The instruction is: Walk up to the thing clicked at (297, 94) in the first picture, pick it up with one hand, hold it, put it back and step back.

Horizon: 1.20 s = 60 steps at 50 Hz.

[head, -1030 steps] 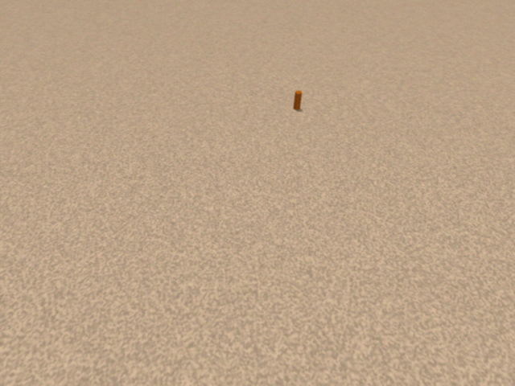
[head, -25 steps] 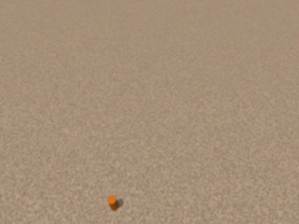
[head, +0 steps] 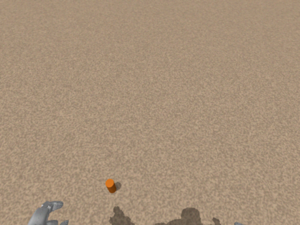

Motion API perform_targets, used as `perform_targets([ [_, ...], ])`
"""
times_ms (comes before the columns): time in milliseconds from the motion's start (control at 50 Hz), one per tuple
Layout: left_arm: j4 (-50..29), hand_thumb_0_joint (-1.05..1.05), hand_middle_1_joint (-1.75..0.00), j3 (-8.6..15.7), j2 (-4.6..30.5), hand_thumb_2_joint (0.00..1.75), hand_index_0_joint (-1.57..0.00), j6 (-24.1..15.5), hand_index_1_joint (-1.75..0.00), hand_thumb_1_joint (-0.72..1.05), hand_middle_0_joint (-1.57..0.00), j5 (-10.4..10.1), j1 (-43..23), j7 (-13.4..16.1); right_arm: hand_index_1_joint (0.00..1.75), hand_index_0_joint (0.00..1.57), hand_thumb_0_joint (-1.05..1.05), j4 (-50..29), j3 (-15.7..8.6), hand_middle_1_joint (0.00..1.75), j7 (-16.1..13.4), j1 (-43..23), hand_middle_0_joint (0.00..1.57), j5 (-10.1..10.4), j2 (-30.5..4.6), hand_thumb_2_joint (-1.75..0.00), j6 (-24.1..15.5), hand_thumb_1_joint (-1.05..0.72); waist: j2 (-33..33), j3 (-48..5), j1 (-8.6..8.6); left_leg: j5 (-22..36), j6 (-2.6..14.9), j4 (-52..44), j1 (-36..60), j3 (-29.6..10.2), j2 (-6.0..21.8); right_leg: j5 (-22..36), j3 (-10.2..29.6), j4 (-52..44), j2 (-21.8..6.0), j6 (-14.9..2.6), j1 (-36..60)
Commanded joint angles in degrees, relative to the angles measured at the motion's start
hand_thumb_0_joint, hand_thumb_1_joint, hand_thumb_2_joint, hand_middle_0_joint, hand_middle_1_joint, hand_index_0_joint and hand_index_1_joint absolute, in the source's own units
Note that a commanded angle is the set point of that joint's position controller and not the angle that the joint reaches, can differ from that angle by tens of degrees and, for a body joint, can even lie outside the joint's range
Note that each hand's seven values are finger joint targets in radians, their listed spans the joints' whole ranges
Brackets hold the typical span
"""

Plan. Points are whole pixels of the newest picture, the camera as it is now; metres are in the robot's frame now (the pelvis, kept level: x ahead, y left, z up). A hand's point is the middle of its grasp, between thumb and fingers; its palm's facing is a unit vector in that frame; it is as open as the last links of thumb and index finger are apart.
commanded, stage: rise first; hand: left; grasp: from above
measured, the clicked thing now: (111, 186) +0.42 +0.22 -0.70
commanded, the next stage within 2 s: none
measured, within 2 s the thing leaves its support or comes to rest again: neither
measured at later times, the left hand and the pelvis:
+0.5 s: hand out of the picture +0.12 +0.27 -0.21, palm faces -0.18 -0.87 -0.46, open 13.9 cm; pelvis -0.01 +0.01 -0.07, yaw +0 degrees
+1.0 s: hand (82, 208) +0.25 +0.28 -0.41, palm faces -0.44 -0.42 -0.79, open 13.5 cm; pelvis -0.06 +0.00 -0.27, yaw -1 degrees
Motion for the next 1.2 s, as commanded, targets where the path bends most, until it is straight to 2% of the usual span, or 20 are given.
perform_targets([
  [0,-8.36,0.0,-1.03,2.84,10.55,0.89,-0.15,3.73,-1.01,-0.22,-0.13,2.5,4.67,1.16,0.3,0.2,0.0,-10.66,-3.68,0.3,-0.48,0.33,0.2,0.49,-9.79,-0.91,-1.88,-0.92,2.14,-14.23,1.23,10.97,1.01,-0.92,3.07,1.56,-2.81,9.75,-1.86,-1.22,1.14,-1.63,4.39],
  [100,-13.11,0.0,-1.08,2.34,8.54,0.92,-0.12,7.17,-1.06,-0.5,-0.1,4.1,3.91,1.98,0.3,0.2,0.0,-13.43,-3.75,0.3,0.1,1.17,0.2,0.1,-9.13,-0.91,-3.18,-0.92,1.35,-12.48,0.02,6.34,0.98,5.17,-3.44,1.24,-1.9,4.35,-2.44,4.73,1.71,-1.57,-4.43],
  [160,-17.69,0.0,-1.07,3.62,9.6,0.92,-0.13,6.63,-1.06,-0.51,-0.12,5.42,5.54,2.22,0.3,0.2,0.0,-14.89,-3.9,0.3,0.27,1.99,0.2,-0.23,-8.44,-0.91,-4.52,-0.92,1.98,-15.05,0.11,5.66,1.17,10.58,-7.66,1.0,-1.71,3.96,-2.18,10.0,1.35,-1.39,-8.2],
  [260,-28.85,0.0,-1.06,2.12,7.88,0.94,-0.11,6.38,-1.06,-0.53,-0.11,7.15,8.31,2.24,0.3,0.2,0.0,-18.09,-4.21,0.3,0.03,1.0,0.2,-0.44,-8.02,-0.91,-6.04,-0.92,3.84,-17.26,-0.8,3.03,0.94,14.76,-11.16,0.09,-0.99,1.2,-2.17,15.6,1.59,-1.59,-14.38],
  [360,-36.32,0.0,-1.07,2.6,8.23,0.94,-0.1,8.62,-1.07,-0.54,-0.1,8.78,13.86,2.58,0.3,0.2,0.0,-20.33,-4.17,0.3,-0.1,0.0,0.2,-0.47,-7.98,-0.91,-6.74,-0.92,5.47,-18.37,-0.15,-1.27,0.98,17.02,-14.66,-1.42,-0.31,-2.62,-2.27,18.95,1.61,-1.76,-18.64],
  [400,-36.66,0.0,-1.09,2.34,7.64,0.92,-0.11,9.68,-1.08,-0.52,-0.09,8.99,15.41,2.65,0.3,0.2,0.0,-20.53,-4.03,0.3,-0.1,-0.25,0.2,-0.52,-8.08,-0.91,-7.05,-0.93,4.43,-18.22,-0.98,-1.77,0.97,18.45,-16.48,-2.05,0.04,-3.09,-2.65,20.7,1.73,-1.61,-20.79],
  [460,-36.97,0.0,-1.11,1.3,7.82,0.92,-0.1,9.73,-1.09,-0.54,-0.08,11.74,11.3,3.14,0.3,0.2,0.0,-20.55,-3.6,0.3,-0.24,0.17,0.2,-0.56,-7.78,-0.91,-8.01,-0.94,4.3,-18.91,-2.58,-2.91,1.23,22.87,-20.34,-1.65,-0.18,-3.71,-2.2,23.99,1.48,-1.74,-25.15],
  [560,-33.9,0.0,-1.1,1.6,10.11,0.92,-0.09,5.0,-1.08,-0.48,-0.07,17.7,3.12,4.34,0.3,0.2,0.0,-20.12,-3.56,0.3,0.42,-1.53,0.2,-1.17,-8.35,-0.9,-10.11,-0.87,6.03,-21.21,-2.02,-8.49,1.04,31.78,-29.92,-2.06,-0.66,-9.08,-1.98,34.39,1.15,-1.95,-37.76],
  [580,-33.96,0.0,-1.12,-0.7,7.98,0.92,-0.09,4.05,-1.09,-0.48,-0.06,18.6,2.72,4.47,0.3,0.2,0.0,-20.11,-3.82,0.3,0.63,-1.26,0.2,-1.2,-8.62,-0.89,-10.51,-0.87,6.48,-22.88,-2.53,-8.48,0.85,33.01,-30.7,-2.33,-0.59,-8.5,-2.1,36.22,1.04,-1.88,-39.39],
  [660,-31.43,0.0,-1.12,0.71,12.26,0.92,-0.09,1.01,-1.1,-0.46,-0.07,24.3,-1.33,6.5,0.3,0.2,0.0,-18.53,-4.3,0.3,1.07,-2.13,0.2,-0.69,-9.94,-0.89,-11.14,-0.86,6.22,-29.43,-1.89,-6.35,0.85,40.16,-35.71,-2.82,-1.01,-7.28,-1.97,43.95,1.03,-2.23,-45.86],
  [720,-27.63,0.0,-1.13,-0.44,11.96,0.93,-0.08,-0.18,-1.11,-0.48,-0.06,27.71,-4.84,7.97,0.3,0.2,0.0,-16.9,-4.64,0.3,1.7,-1.98,0.2,-0.71,-10.22,-0.9,-10.88,-0.87,5.91,-32.93,-1.82,-5.05,1.07,45.59,-40.38,-2.54,-1.43,-6.39,-1.87,48.24,1.07,-2.33,-50.26],
  [760,-25.67,0.0,-1.12,1.26,14.8,0.93,-0.09,-0.96,-1.1,-0.47,-0.07,30.12,-6.39,9.21,0.3,0.2,0.0,-15.57,-5.04,0.3,2.08,-2.19,0.2,-0.67,-10.9,-0.89,-10.58,-0.87,6.1,-36.06,-0.32,-3.35,1.06,48.61,-42.23,-2.46,-1.57,-5.63,-1.89,51.38,1.19,-2.59,-52.77],
  [820,-23.14,0.0,-1.09,1.55,17.08,0.9,-0.12,-2.28,-1.06,-0.43,-0.1,33.78,-12.24,10.62,0.3,0.2,0.0,-13.89,-5.21,0.3,2.78,-1.62,0.2,-0.89,-11.07,-0.9,-9.75,-0.87,5.96,-40.16,-0.47,-0.98,1.47,54.43,-46.78,-1.73,-1.9,-3.39,-1.89,55.64,1.27,-2.5,-55.26],
  [880,-21.47,0.0,-1.05,0.48,17.48,0.9,-0.14,-3.45,-1.03,-0.41,-0.12,36.37,-19.06,11.73,0.3,0.2,0.0,-12.28,-5.52,0.3,3.28,-1.05,0.2,-1.21,-11.12,-0.9,-8.94,-0.87,5.52,-42.52,-0.79,-2.64,1.61,58.65,-50.81,-1.31,-1.96,-4.43,-1.97,58.67,1.18,-2.47,-58.4],
  [920,-20.24,0.0,-1.04,2.04,21.11,0.91,-0.14,-4.14,-1.02,-0.41,-0.12,38.84,-23.06,12.68,0.3,0.2,0.0,-11.57,-5.87,0.3,3.34,-0.65,0.2,-1.32,-11.66,-0.9,-8.34,-0.87,5.85,-45.02,-0.42,-4.92,1.65,61.07,-53.57,-1.13,-2.07,-6.08,-2.03,60.67,1.13,-2.46,-60.07],
  [1060,-12.09,0.0,-1.01,2.19,25.0,0.92,-0.15,-6.75,-1.0,-0.41,-0.14,43.39,-34.0,13.87,0.3,0.2,0.0,-9.7,-6.38,0.3,3.57,1.67,0.2,-2.3,-11.59,-0.9,-5.89,-0.88,1.59,-46.84,-1.64,-11.8,2.68,68.1,-63.07,0.15,-2.42,-11.61,-2.36,63.4,1.52,-1.93,-62.24],
  [1080,-11.38,0.0,-1.01,0.99,24.34,0.9,-0.16,-7.27,-1.0,-0.4,-0.15,43.79,-36.38,13.92,0.3,0.2,0.0,-9.79,-6.27,0.3,3.7,1.66,0.2,-2.49,-11.44,-0.9,-5.62,-0.88,1.59,-45.76,-2.6,-14.06,2.72,68.38,-64.97,0.05,-2.5,-14.05,-2.65,63.94,1.62,-2.02,-63.77],
  [1120,-8.79,0.0,-1.01,2.69,27.76,0.91,-0.16,-8.23,-0.99,-0.4,-0.15,45.22,-37.84,14.36,0.3,0.2,0.0,-9.32,-6.11,0.3,3.6,1.88,0.2,-2.72,-11.4,-0.9,-4.99,-0.88,0.8,-45.04,-1.77,-16.35,3.07,70.23,-68.08,0.68,-2.63,-16.94,-2.08,63.93,1.87,-1.87,-64.21],
  [1160,-8.18,0.0,-1.02,0.54,26.39,0.94,-0.14,-9.23,-1.01,-0.43,-0.12,46.98,-41.92,14.67,0.3,0.2,0.0,-8.91,-5.76,0.3,3.84,2.36,0.2,-3.02,-11.49,-0.9,-4.48,-0.88,3.13,-44.35,-3.32,-18.32,2.91,70.88,-68.98,0.34,-2.68,-18.76,-2.86,65.85,1.9,-2.14,-67.25],
  [1180,-7.57,0.0,-1.02,1.44,28.11,0.92,-0.15,-9.5,-1.0,-0.42,-0.13,47.84,-42.33,15.06,0.3,0.2,0.0,-8.52,-5.56,0.3,3.86,2.52,0.2,-3.12,-11.63,-0.9,-4.27,-0.89,4.09,-44.7,-2.72,-18.05,2.87,71.42,-68.48,0.18,-2.61,-18.5,-3.27,66.83,1.96,-2.23,-68.2],
])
